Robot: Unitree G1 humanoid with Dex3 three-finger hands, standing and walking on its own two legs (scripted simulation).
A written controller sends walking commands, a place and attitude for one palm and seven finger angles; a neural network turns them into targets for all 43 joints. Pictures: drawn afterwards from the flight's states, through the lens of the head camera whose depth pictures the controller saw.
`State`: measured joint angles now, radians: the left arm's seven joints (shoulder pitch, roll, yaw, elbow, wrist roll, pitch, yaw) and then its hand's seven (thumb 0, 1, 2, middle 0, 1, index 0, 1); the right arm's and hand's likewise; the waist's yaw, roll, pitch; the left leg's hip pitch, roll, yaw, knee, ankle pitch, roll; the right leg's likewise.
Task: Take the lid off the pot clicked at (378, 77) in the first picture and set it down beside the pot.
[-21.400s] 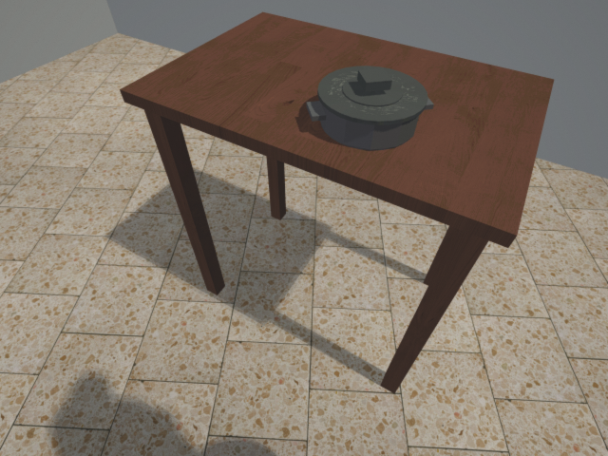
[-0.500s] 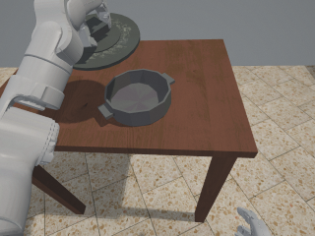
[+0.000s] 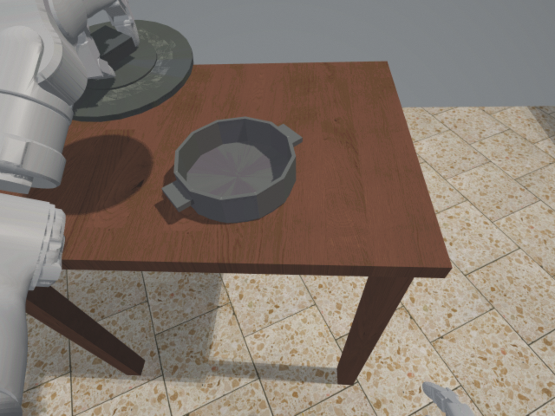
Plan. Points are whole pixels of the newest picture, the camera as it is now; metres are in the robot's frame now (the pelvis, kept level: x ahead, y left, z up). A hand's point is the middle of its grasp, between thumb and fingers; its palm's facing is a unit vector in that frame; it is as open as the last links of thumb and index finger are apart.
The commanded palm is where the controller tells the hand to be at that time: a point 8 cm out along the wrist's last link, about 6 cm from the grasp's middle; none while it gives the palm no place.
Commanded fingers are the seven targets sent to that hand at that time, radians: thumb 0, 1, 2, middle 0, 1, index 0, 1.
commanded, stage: move the lid sideways beside the pot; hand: left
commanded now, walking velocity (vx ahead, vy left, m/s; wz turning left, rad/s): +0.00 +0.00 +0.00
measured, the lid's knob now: (106, 46) +0.50 +0.21 +0.29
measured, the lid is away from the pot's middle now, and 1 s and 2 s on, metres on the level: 0.14 0.25 0.24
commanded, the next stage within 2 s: lower the lid onto the table in 1.00 s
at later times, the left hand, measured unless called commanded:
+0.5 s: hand (45, 51) +0.45 +0.26 +0.30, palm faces -0.12 -0.04 -0.99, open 8.7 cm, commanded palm +0.43 +0.26 +0.38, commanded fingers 0.00 0.42 1.25 -0.88 -0.87 -0.86 -0.84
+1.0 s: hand (2, 56) +0.45 +0.30 +0.30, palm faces -0.15 -0.03 -0.99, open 8.7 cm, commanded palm +0.43 +0.30 +0.38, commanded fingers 0.00 0.42 1.25 -0.88 -0.87 -0.86 -0.84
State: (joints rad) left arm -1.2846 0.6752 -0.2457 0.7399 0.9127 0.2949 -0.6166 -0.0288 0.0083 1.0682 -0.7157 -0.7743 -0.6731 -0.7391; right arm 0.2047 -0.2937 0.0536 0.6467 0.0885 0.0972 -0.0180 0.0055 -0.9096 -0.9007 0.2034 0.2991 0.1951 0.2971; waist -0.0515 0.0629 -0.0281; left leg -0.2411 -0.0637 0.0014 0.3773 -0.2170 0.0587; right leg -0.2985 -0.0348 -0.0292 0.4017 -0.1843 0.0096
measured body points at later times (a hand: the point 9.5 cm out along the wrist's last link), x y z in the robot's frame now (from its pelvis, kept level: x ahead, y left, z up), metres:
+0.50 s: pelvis +0.00 +0.01 +0.00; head +0.04 -0.02 +0.45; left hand +0.46 +0.25 +0.36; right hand +0.13 -0.24 -0.12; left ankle -0.02 +0.08 -0.74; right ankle +0.01 -0.13 -0.74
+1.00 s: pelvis +0.00 +0.00 +0.00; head +0.05 -0.02 +0.45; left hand +0.45 +0.30 +0.36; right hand +0.09 -0.26 -0.13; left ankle -0.02 +0.08 -0.74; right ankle +0.01 -0.13 -0.74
